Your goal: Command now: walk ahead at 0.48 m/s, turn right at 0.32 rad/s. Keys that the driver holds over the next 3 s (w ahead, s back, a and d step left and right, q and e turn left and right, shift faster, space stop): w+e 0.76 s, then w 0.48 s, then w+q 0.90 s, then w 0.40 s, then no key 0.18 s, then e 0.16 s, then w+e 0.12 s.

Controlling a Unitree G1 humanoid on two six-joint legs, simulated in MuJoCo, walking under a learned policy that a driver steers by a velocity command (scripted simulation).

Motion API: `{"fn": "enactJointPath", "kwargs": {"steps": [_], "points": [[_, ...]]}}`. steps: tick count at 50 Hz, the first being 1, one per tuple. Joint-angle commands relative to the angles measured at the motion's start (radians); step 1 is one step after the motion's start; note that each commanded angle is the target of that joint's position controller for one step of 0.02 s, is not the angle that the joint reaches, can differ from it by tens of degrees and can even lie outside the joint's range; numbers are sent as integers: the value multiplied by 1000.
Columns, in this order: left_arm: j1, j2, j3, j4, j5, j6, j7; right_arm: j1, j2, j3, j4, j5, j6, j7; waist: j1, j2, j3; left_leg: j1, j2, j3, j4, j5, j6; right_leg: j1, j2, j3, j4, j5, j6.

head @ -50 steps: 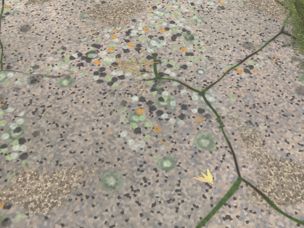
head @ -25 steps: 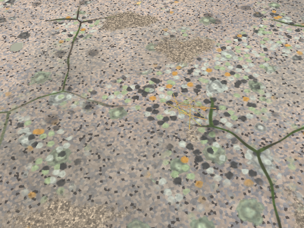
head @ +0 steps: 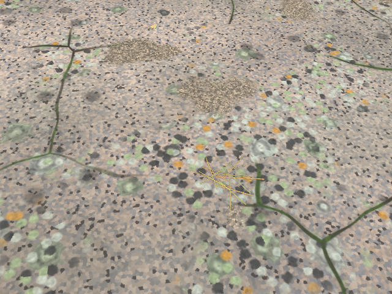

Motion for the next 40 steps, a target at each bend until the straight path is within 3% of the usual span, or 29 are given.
{"fn": "enactJointPath", "kwargs": {"steps": [1, 5, 9, 12, 13, 14, 15, 16, 17, 18, 19, 20, 21, 22, 24, 27, 29, 31, 34, 36, 37, 38, 39, 40], "points": [[-58, 31, 9, -81, 3, 2, -1, -14, -130, -39, -43, -4, -23, -7, 0, 136, 65, 92, 249, -120, -174, 338, 128, -189, -26, 39, -57, 136, 29], [-187, -7, -8, -135, 9, 2, -21, -2, -155, -45, -14, 2, -19, -21, -35, 127, 100, 48, 228, 10, -199, 340, 102, -86, -18, -44, -311, 311, 23], [-287, -6, -13, -195, 4, 0, -48, 53, -180, -54, 30, 18, -1, -26, -57, 113, 133, 170, 279, 54, -152, 446, 92, -95, -4, -92, -424, 254, -25], [-261, 37, 7, -220, 4, 3, -62, 41, -221, -64, 30, 21, 25, -39, -8, 160, 63, 255, 293, 96, 18, 908, 62, 21, 68, -172, -440, 104, -84], [-182, 69, 25, -208, 2, 6, -61, 38, -236, -68, 27, 19, 35, -46, 39, 180, 6, 258, 289, 107, 143, 1056, 51, 129, 105, -192, -436, 57, -108], [-36, 119, 52, -177, 0, 9, -52, 23, -243, -67, 22, 21, 42, -51, 121, 169, -73, 186, 266, 125, 336, 1067, 28, 346, 138, -190, -490, 99, -145], [123, 186, 82, -144, 2, 19, -32, 23, -238, -60, 4, 16, 35, -56, 197, 101, -160, -48, 229, 122, 614, 814, -8, 660, 63, -39, -515, 127, -194], [128, 292, 96, -149, 1, 17, -19, 153, -64, -5, -46, -21, 6, -30, 66, -185, -277, -527, 25, 48, 1010, -277, -76, 1059, -233, 527, -533, 53, -397], [185, 222, 78, -161, 5, 13, -12, 55, -142, -11, -59, 16, -39, -12, 148, -93, -420, -635, -20, -180, 1138, -357, -64, 1116, -296, 785, -701, -85, -444], [147, 174, 66, -151, 12, 7, -10, -61, -185, -24, -95, 55, -57, -4, 163, -46, -257, -717, 37, -194, 1113, -262, -44, 1013, -255, 622, -735, -45, -377], [73, 148, 57, -160, 5, 2, -8, -92, -177, -17, -107, 46, -66, -9, 114, 37, -144, -690, 81, -183, 1014, -172, -34, 840, -209, 499, -745, 33, -337], [0, 120, 48, -177, 6, 1, -7, -103, -178, -22, -99, 18, -65, -17, 65, 73, -70, -627, 108, -172, 929, -137, -42, 678, -169, 413, -759, 137, -311], [-42, 99, 40, -195, 19, 0, -3, -83, -188, -31, -98, 4, -53, -19, 25, 57, -41, -549, 127, -176, 890, -114, -51, 562, -140, 356, -786, 222, -307], [-63, 97, 40, -202, 24, 0, -1, -66, -183, -33, -98, -1, -39, -18, -1, 40, -25, -506, 133, -171, 857, -105, -62, 489, -124, 335, -810, 253, -309], [-61, 108, 44, -191, 17, -5, 5, -60, -155, -26, -100, -9, -19, -19, -16, 30, -1, -475, 136, -143, 768, -81, -91, 384, -105, 271, -832, 328, -311], [-33, 140, 53, -173, 11, -1, 22, -170, -114, -8, -132, -16, -12, -21, 15, 17, 30, -447, 108, -114, 557, 111, -116, 293, -40, 184, -830, 316, -268], [1, 144, 54, -160, 3, 8, 29, -257, -95, 1, -148, -10, -18, -14, 57, -2, 30, -388, 69, -105, 383, 259, -116, 276, -5, 162, -806, 239, -227], [48, 150, 56, -145, -1, 16, 32, -322, -105, -1, -163, 7, -24, -5, 89, -16, 19, -344, 34, -110, 288, 320, -118, 303, -17, 204, -785, 166, -213], [80, 142, 54, -133, -6, 24, 34, -345, -147, -19, -177, 18, -35, 7, 85, -38, 11, -330, 23, -152, 195, 250, -94, 411, -58, 311, -702, 85, -192], [65, 138, 55, -137, -1, 27, 34, -292, -169, -35, -167, 22, -43, 9, 45, -69, 4, -255, 20, -151, 158, 173, -59, 444, -70, 362, -634, 87, -169], [57, 114, 47, -143, 2, 27, 33, -216, -184, -47, -149, 18, -47, 5, 2, -67, -25, -140, 24, -136, 119, 172, -31, 429, -39, 349, -566, 110, -143], [54, 58, 27, -156, 10, 22, 28, -99, -223, -62, -141, 0, -52, -3, -55, -15, -127, 72, 135, -227, 133, 145, 28, 356, 13, 291, -362, 75, -107], [145, -7, 8, -176, 2, 13, 31, 21, -301, -79, -122, -24, -45, -8, -49, 207, -265, 404, 350, -575, 87, -7, 159, 73, 148, 133, -37, -179, -32], [193, 41, 6, -182, -14, 6, 31, 76, -286, -83, -87, -3, -34, 5, -40, 393, -281, 455, 452, -908, -8, -263, 234, -133, 125, 99, 164, -391, -8]]}}
Next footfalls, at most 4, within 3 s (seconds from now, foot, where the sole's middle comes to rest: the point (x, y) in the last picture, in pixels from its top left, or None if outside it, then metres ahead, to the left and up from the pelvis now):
0.30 right None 0.32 -0.14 -0.78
0.76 left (197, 263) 0.63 -0.03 -0.78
1.24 right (290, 246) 0.70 -0.38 -0.78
1.78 left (258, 167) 1.07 -0.30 -0.78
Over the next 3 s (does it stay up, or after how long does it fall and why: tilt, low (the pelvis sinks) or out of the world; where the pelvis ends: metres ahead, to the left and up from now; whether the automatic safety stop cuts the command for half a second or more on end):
stays up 1.45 -0.41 -0.01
